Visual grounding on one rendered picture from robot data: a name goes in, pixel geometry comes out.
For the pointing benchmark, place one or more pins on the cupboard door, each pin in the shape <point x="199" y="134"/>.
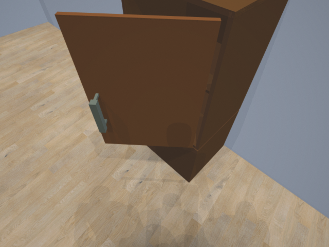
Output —
<point x="151" y="72"/>

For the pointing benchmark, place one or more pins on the handle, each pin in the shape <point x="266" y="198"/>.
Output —
<point x="97" y="114"/>

